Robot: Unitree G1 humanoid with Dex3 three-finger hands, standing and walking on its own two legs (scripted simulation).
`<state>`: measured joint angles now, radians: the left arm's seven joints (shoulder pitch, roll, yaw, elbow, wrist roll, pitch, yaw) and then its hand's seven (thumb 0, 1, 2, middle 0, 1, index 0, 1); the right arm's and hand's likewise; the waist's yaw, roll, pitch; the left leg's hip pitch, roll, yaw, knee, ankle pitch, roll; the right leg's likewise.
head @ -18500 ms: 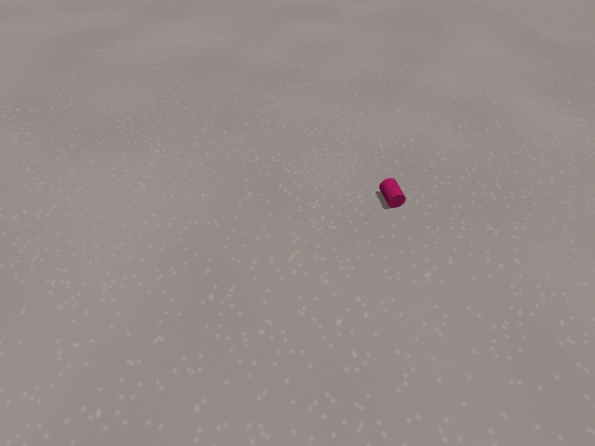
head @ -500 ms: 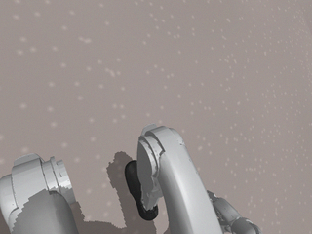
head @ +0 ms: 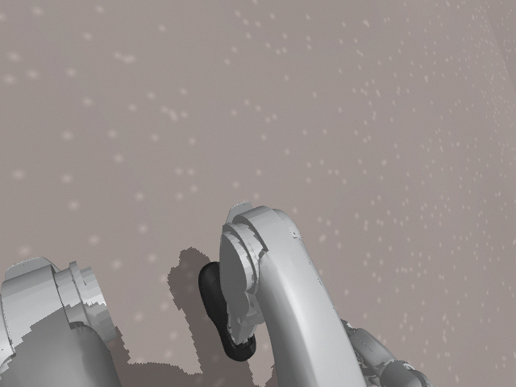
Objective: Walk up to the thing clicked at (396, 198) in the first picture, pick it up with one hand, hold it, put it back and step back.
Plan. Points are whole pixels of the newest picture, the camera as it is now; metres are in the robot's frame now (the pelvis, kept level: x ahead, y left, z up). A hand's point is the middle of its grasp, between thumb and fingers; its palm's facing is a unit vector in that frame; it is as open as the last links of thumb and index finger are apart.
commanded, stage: rest palm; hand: left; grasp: from above
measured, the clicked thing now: out of the picture +0.44 +0.39 -0.26
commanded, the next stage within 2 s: close in 0.30 s
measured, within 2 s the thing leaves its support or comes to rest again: neither
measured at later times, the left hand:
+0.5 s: hand out of the picture +0.42 +0.37 -0.25, palm faces -0.45 -0.18 -0.87, open 13.9 cm
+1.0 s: hand out of the picture +0.42 +0.37 -0.24, palm faces -0.45 -0.18 -0.87, open 12.3 cm
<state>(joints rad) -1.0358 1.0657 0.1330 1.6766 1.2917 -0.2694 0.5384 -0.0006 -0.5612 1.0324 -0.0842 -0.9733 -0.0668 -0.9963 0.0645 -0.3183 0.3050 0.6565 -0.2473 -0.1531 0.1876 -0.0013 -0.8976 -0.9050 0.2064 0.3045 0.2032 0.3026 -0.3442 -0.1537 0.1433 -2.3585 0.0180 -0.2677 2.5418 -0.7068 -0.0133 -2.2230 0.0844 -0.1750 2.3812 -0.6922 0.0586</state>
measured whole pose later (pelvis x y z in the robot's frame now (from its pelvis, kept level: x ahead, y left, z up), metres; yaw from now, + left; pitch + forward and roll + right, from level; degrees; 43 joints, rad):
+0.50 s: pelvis +0.00 +0.00 +0.00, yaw -1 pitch +28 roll -15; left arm -1.03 1.08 0.13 1.70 1.28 -0.27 0.55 0.00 -0.49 1.01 -0.10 -1.01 -0.10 -1.02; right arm 0.04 -0.33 0.32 0.65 -0.26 -0.17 0.19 0.00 -0.90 -0.90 0.21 0.30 0.20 0.30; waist -0.34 -0.16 0.16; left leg -2.35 0.02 -0.28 2.55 -0.71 -0.02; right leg -2.22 0.09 -0.18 2.38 -0.69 0.06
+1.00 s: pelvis +0.00 +0.00 +0.00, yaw -1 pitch +27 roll -15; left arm -1.03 1.09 0.12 1.69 1.27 -0.28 0.54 0.00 -0.22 0.78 -0.26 -0.90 -0.29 -0.88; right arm 0.04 -0.33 0.33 0.65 -0.26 -0.16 0.19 0.00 -0.89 -0.90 0.21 0.30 0.20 0.30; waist -0.34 -0.16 0.16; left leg -2.35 0.02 -0.28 2.55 -0.71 -0.02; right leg -2.21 0.09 -0.19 2.37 -0.68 0.06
